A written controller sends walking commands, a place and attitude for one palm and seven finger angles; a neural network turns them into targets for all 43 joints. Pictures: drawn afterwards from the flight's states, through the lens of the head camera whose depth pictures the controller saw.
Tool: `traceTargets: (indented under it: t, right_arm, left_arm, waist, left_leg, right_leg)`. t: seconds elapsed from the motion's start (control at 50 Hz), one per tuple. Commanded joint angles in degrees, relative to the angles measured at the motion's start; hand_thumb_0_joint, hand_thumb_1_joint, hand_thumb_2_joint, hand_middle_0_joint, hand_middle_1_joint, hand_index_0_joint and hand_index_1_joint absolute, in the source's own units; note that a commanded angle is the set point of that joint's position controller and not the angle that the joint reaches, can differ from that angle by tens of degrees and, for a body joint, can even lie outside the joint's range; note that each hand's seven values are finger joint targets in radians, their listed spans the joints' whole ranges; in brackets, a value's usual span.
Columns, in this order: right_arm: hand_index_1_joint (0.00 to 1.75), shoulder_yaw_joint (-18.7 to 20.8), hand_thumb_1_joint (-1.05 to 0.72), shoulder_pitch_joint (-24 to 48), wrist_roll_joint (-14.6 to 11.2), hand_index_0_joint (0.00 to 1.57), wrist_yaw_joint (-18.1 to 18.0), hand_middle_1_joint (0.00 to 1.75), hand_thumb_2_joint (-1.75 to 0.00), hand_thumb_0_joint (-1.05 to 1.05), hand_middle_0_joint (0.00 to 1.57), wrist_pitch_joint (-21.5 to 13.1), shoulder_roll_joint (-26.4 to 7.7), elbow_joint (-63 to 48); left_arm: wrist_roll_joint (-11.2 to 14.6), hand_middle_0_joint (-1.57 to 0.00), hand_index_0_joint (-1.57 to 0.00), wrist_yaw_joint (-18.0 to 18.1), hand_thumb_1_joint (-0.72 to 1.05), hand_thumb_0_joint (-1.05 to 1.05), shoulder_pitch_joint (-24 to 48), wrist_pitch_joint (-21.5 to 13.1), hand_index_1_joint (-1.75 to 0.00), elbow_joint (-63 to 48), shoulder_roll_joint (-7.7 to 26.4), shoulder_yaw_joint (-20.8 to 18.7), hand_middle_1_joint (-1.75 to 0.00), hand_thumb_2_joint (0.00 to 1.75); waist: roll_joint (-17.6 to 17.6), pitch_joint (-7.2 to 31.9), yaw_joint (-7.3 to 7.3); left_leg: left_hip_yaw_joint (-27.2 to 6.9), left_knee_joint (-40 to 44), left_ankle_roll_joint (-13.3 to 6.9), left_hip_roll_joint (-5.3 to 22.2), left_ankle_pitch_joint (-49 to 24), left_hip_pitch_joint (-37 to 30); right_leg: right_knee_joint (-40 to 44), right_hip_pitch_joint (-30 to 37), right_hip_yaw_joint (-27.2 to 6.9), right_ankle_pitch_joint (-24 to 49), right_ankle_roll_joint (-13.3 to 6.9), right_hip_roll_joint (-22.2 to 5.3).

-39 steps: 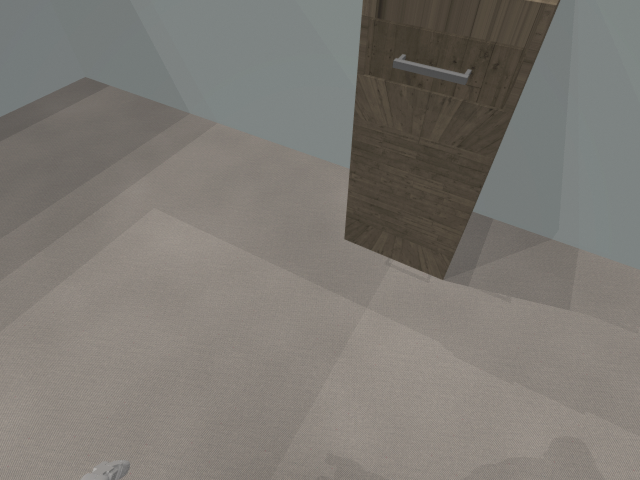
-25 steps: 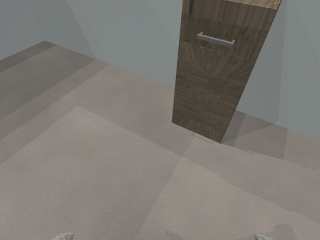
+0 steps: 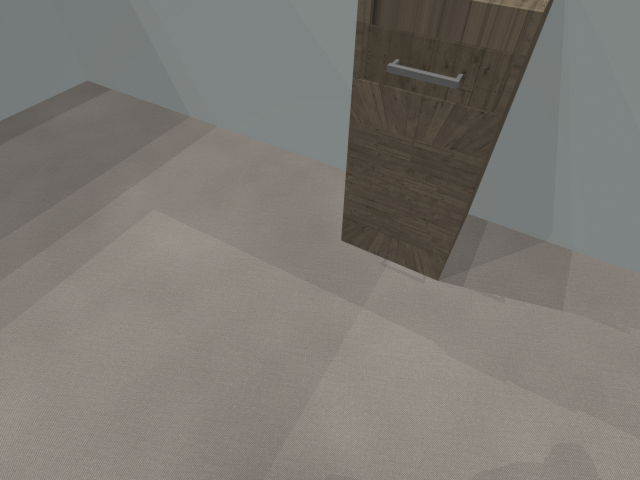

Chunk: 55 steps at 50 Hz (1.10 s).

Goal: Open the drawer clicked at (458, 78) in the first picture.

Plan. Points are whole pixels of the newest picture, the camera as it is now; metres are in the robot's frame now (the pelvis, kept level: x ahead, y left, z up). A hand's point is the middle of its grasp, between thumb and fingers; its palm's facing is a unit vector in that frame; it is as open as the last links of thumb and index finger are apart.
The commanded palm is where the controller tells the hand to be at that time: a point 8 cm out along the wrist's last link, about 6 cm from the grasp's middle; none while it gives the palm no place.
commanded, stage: stand and wait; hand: left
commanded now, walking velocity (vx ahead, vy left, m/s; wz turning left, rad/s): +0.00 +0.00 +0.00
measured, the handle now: (424, 72) +1.07 -0.21 +0.03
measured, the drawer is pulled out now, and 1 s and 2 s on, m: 0.00 0.00 0.00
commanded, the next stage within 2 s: look at it before walking up in 0.04 s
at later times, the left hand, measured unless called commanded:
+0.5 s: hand out of the picture +0.07 +0.24 -0.15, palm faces -0.03 -0.94 -0.33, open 7.4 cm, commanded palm none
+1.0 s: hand out of the picture +0.04 +0.22 -0.18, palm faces +0.00 -0.97 -0.24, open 7.4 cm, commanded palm none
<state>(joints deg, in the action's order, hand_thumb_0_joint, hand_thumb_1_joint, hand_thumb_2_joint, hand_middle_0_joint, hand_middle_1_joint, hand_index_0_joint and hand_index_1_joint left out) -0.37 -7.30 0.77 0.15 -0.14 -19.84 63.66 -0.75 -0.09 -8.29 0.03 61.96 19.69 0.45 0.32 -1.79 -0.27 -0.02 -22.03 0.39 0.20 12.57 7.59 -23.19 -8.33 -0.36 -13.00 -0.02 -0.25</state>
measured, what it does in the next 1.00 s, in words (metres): stands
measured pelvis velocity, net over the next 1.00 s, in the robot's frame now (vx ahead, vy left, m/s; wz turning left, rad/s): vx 0.03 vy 0.01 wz -0.01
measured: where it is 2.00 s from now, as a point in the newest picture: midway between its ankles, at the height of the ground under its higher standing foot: outside the picture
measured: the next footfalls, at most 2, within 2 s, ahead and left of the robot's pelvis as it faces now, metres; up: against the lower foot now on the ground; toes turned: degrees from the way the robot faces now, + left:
right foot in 1.44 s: +0.31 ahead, -0.13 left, +0.00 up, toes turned -13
left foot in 1.86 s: +0.32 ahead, +0.08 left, +0.00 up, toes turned -11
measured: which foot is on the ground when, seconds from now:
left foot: down 0.00-1.00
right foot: down 0.00-1.00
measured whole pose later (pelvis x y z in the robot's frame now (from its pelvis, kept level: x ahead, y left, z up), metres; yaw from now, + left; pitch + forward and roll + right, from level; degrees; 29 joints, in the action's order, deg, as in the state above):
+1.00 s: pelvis +0.03 +0.01 -0.01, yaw +0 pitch -1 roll -1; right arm -0.6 -13.8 1.6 0.5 0.1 -15.1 63.5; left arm -1.3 -0.7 -16.4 0.2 62.1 14.3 -0.2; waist 0.9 1.6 -0.7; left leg 0.5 -31.6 -0.3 1.8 21.0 10.8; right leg -27.7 -9.4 -0.3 -17.7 -0.4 1.0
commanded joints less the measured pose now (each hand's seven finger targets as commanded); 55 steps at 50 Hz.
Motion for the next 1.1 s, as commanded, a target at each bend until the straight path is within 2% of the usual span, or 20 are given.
traceTargets:
  t: [0.0,0.24,0.4,0.54,0.74,0.76,0.78,0.8,0.84,0.86,0.9,0.92,0.96,0.98,1.0,1.02,1.04,1.06,1.08]
  right_arm:
    - [0.3,2.4,-0.9,3.6,-0.3,0.2,-0.9,0.3,-0.9,0.0,0.2,-1.7,-11.3,-3.8]
    - [0.3,2.3,-0.9,3.4,-0.3,0.2,-0.8,0.3,-0.9,0.0,0.2,-1.8,-11.2,-3.5]
    - [0.3,2.3,-0.9,3.2,-0.3,0.2,-0.9,0.3,-0.9,0.0,0.2,-1.8,-11.2,-3.5]
    - [0.3,2.3,-0.9,3.4,-0.3,0.2,-0.9,0.3,-0.9,0.0,0.2,-1.7,-11.3,-3.4]
    - [0.3,2.3,-0.9,3.4,-0.4,0.2,-0.9,0.3,-0.9,0.0,0.2,-1.8,-11.5,-3.3]
    - [0.3,1.1,-0.9,1.8,-0.1,0.2,-0.8,0.3,-0.9,0.0,0.2,-1.4,-7.0,-2.3]
    - [0.3,0.4,-0.9,-0.5,0.1,0.2,-0.6,0.3,-0.9,0.0,0.2,-0.8,-3.9,-1.5]
    - [0.3,0.5,-0.9,-1.9,0.3,0.2,-0.5,0.3,-0.9,0.0,0.2,-0.5,-3.6,-1.3]
    - [0.3,0.9,-0.9,-2.6,0.6,0.2,-0.2,0.3,-0.9,0.0,0.2,-0.1,-3.7,-1.6]
    - [0.3,1.0,-0.9,-2.8,0.8,0.2,-0.2,0.3,-0.9,0.0,0.2,-0.1,-3.6,-2.1]
    - [0.3,1.3,-0.9,-3.9,0.7,0.2,-0.2,0.3,-0.9,0.0,0.2,-0.5,-2.8,-2.8]
    - [0.3,1.2,-0.9,-4.9,0.6,0.2,-0.2,0.3,-0.9,0.0,0.2,-0.9,-1.8,-3.3]
    - [0.3,1.5,-0.9,-6.2,0.5,0.2,-0.3,0.3,-0.9,0.0,0.2,-1.6,-0.5,-3.9]
    - [0.3,1.6,-0.9,-7.1,0.3,0.2,-0.3,0.3,-0.9,0.0,0.2,-2.0,0.2,-3.9]
    - [0.3,1.7,-0.9,-8.6,0.2,0.2,-0.4,0.3,-0.9,0.0,0.2,-2.3,0.5,-3.6]
    - [0.3,1.8,-0.9,-11.3,0.2,0.2,-0.4,0.3,-0.9,0.0,0.2,-2.6,1.0,-2.7]
    - [0.3,2.1,-0.9,-16.3,0.3,0.2,-0.7,0.3,-0.9,0.0,0.2,-3.1,0.1,-1.0]
    - [0.3,3.3,-0.9,-24.9,0.8,0.2,-1.2,0.3,-0.9,0.0,0.2,-3.7,-3.6,2.0]
    - [0.3,3.1,-0.9,-29.9,0.9,0.2,-2.0,0.3,-0.9,0.0,0.2,-3.8,-2.6,3.9]
  left_arm:
    - [0.1,-0.2,-0.2,0.8,0.9,0.0,3.0,-1.5,-0.3,-3.8,11.8,-2.5,-0.3,0.9]
    - [0.1,-0.2,-0.2,0.7,0.9,0.0,3.2,-1.6,-0.3,-3.7,11.7,-2.5,-0.3,0.9]
    - [0.1,-0.2,-0.2,0.8,0.9,0.0,2.8,-1.7,-0.3,-3.7,11.6,-2.5,-0.3,0.9]
    - [0.1,-0.2,-0.2,0.7,0.9,0.0,2.8,-1.6,-0.3,-3.6,11.6,-2.5,-0.3,0.9]
    - [0.1,-0.2,-0.2,0.7,0.9,0.0,2.6,-1.6,-0.3,-3.2,11.7,-2.4,-0.3,0.9]
    - [0.2,-0.2,-0.2,0.9,0.9,0.0,0.4,-1.2,-0.3,-2.0,7.2,-1.5,-0.3,0.9]
    - [0.1,-0.2,-0.2,1.0,0.9,0.0,-1.9,-0.5,-0.3,-1.1,4.4,-0.8,-0.3,0.9]
    - [-0.2,-0.2,-0.2,0.8,0.9,0.0,-3.5,-0.2,-0.3,-0.9,4.2,-0.9,-0.3,0.9]
    - [-0.5,-0.2,-0.2,0.2,0.9,0.0,-4.8,0.3,-0.3,-1.2,5.0,-1.5,-0.3,0.9]
    - [-0.6,-0.2,-0.2,0.0,0.9,0.0,-5.8,0.4,-0.3,-1.4,5.0,-1.9,-0.3,0.9]
    - [-0.5,-0.2,-0.2,-0.2,0.9,0.0,-8.4,0.1,-0.3,-1.6,5.1,-2.5,-0.3,0.9]
    - [-0.4,-0.2,-0.2,-0.1,0.9,0.0,-9.7,-0.2,-0.3,-1.7,5.3,-2.9,-0.3,0.9]
    - [-0.3,-0.2,-0.2,0.1,0.9,0.0,-11.5,-1.0,-0.3,-1.6,5.4,-3.6,-0.3,0.9]
    - [-0.3,-0.2,-0.2,0.2,0.9,0.0,-11.9,-1.3,-0.3,-1.8,5.0,-3.8,-0.3,0.9]
    - [-0.3,-0.2,-0.2,0.3,0.9,0.0,-11.5,-1.5,-0.3,-1.9,4.4,-4.0,-0.3,0.9]
    - [-0.3,-0.2,-0.2,0.3,0.9,0.0,-10.8,-1.5,-0.3,-2.2,3.2,-3.9,-0.3,0.9]
    - [-0.3,-0.2,-0.2,0.1,0.9,0.0,-9.3,-1.4,-0.3,-2.6,0.9,-3.6,-0.3,0.9]
    - [-0.2,-0.2,-0.2,-0.1,0.9,0.0,-6.4,-1.7,-0.3,-4.1,-2.8,-3.0,-0.3,0.9]
    - [-0.5,-0.2,-0.2,0.4,0.9,0.0,-1.8,-2.5,-0.3,-6.6,-3.0,-2.6,-0.3,0.9]
  waist:
    - [-1.4,3.1,0.11]
    - [-1.0,2.6,0.12]
    - [-0.6,3.8,0.21]
    - [-0.5,2.7,0.21]
    - [-0.3,3.5,0.16]
    - [-0.5,4.8,0.09]
    - [-0.9,4.6,0.14]
    - [-1.4,3.3,-0.09]
    - [-3.1,-2.9,-0.38]
    - [-3.4,-5.0,-0.59]
    - [-5.1,-6.1,-1.02]
    - [-6.9,-5.4,-0.93]
    - [-8.0,-4.0,-0.5]
    - [-7.9,-3.7,-0.14]
    - [-6.6,-3.9,0.7]
    - [-4.4,-4.8,1.77]
    - [3.3,-5.2,3.94]
    - [17.0,-4.1,6.87]
    - [16.1,-6.9,7.91]
  left_leg:
    - [-5.3,3.7,-2.2,6.3,-6.9,0.2]
    - [-5.2,4.1,-1.9,6.3,-6.2,0.4]
    - [-5.3,3.6,-1.8,6.4,-8.1,-0.4]
    - [-5.3,4.3,-1.8,6.5,-7.3,-0.2]
    - [-5.4,4.4,-1.8,6.7,-8.8,-1.1]
    - [-4.7,4.0,-1.3,6.6,-6.8,-1.5]
    - [-3.9,3.3,-0.8,6.0,-1.6,-1.0]
    - [-3.8,2.5,-1.0,5.4,4.7,0.3]
    - [-3.5,1.9,-1.3,4.3,16.7,6.8]
    - [-3.1,0.5,-1.4,3.7,18.6,9.1]
    - [-1.5,-4.2,-1.6,2.7,17.7,12.1]
    - [0.1,-7.2,-1.4,2.1,14.9,13.4]
    - [2.8,-11.8,-1.2,2.2,11.4,13.1]
    - [3.5,-11.5,-1.1,2.6,10.8,12.3]
    - [3.7,-9.7,-1.2,3.1,10.6,9.7]
    - [3.6,-6.5,-1.6,3.6,9.3,5.3]
    - [-2.9,-0.7,-3.5,6.8,5.0,-2.2]
    - [-17.2,5.9,-8.0,16.7,-4.0,-11.5]
    - [-23.5,7.3,-11.2,21.9,-20.6,-16.8]
  right_leg:
    - [4.5,-0.1,-6.0,6.5,-1.9,-6.7]
    - [5.2,-0.8,-6.3,5.2,-1.8,-6.7]
    - [5.1,-0.1,-6.3,7.8,-1.9,-6.7]
    - [5.4,-0.5,-6.0,6.7,-1.8,-6.5]
    - [5.3,0.2,-5.7,8.2,-1.7,-6.7]
    - [5.3,0.9,-5.3,5.6,-1.1,-6.7]
    - [4.9,0.4,-5.4,-1.2,-0.7,-6.2]
    - [5.1,-0.8,-6.0,-8.3,-1.0,-5.9]
    - [6.6,-4.3,-8.4,-19.7,-2.0,-5.7]
    - [6.9,-5.5,-9.8,-22.5,-2.9,-6.0]
    - [7.3,-4.3,-12.2,-23.9,-4.7,-7.3]
    - [7.6,-2.5,-14.1,-22.8,-5.8,-8.7]
    - [7.7,-1.1,-16.5,-18.5,-8.1,-11.9]
    - [6.7,-1.4,-16.2,-14.7,-8.6,-12.3]
    - [4.4,-3.1,-14.5,-11.3,-8.6,-11.5]
    - [0.8,-6.6,-10.8,-8.3,-7.4,-9.3]
    - [-9.0,-13.2,-5.5,-5.6,-5.0,-4.0]
    - [-27.6,-23.8,4.3,-7.8,-2.0,2.0]
    - [-36.5,-34.3,2.4,-18.8,-1.8,1.5]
